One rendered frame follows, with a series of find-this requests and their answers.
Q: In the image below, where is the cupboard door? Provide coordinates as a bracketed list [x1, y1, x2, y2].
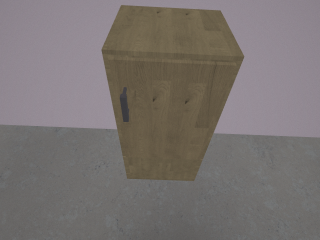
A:
[108, 56, 237, 160]

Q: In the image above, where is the handle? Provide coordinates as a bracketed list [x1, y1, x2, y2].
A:
[119, 87, 129, 122]

